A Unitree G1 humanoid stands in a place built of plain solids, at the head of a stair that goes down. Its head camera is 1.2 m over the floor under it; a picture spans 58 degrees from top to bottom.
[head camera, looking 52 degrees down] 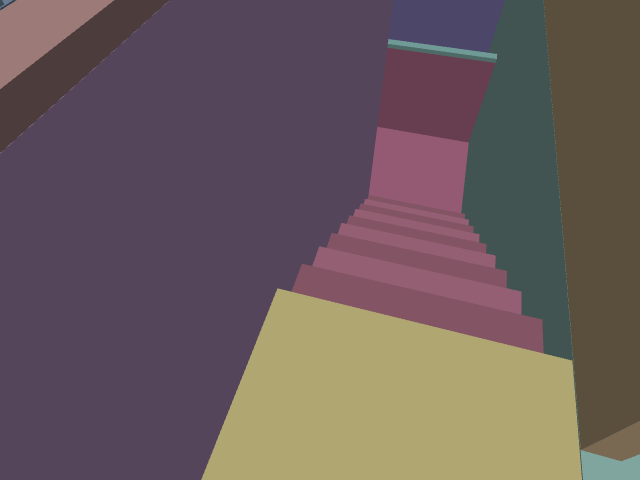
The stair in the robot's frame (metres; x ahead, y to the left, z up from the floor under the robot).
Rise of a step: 0.20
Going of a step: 0.25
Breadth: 0.90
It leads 16 degrees to the right of straight ahead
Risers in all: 10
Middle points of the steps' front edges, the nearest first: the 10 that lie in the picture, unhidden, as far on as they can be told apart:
0.62 -0.30 0.00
0.85 -0.36 -0.20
1.09 -0.43 -0.40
1.33 -0.50 -0.59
1.57 -0.56 -0.79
1.81 -0.63 -0.99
2.04 -0.70 -1.19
2.28 -0.76 -1.39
2.52 -0.83 -1.59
2.76 -0.90 -1.78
